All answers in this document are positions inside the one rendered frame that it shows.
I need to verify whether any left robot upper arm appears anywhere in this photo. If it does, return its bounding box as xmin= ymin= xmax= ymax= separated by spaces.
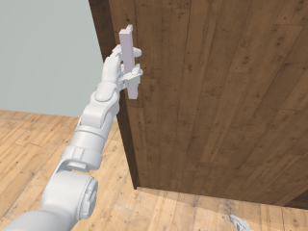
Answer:
xmin=0 ymin=169 xmax=98 ymax=231

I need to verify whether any wardrobe door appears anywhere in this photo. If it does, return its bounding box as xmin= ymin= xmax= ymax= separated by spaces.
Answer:
xmin=109 ymin=0 xmax=308 ymax=207
xmin=292 ymin=190 xmax=308 ymax=203

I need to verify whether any right robot hand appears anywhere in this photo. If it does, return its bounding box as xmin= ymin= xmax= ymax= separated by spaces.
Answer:
xmin=229 ymin=215 xmax=254 ymax=231

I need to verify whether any handle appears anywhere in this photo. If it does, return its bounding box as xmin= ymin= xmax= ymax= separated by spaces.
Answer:
xmin=119 ymin=24 xmax=139 ymax=99

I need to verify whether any left robot hand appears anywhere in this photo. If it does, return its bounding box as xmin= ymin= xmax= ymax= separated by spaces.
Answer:
xmin=100 ymin=44 xmax=143 ymax=92

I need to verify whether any left robot forearm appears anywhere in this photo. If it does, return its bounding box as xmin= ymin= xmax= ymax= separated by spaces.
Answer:
xmin=40 ymin=81 xmax=120 ymax=206

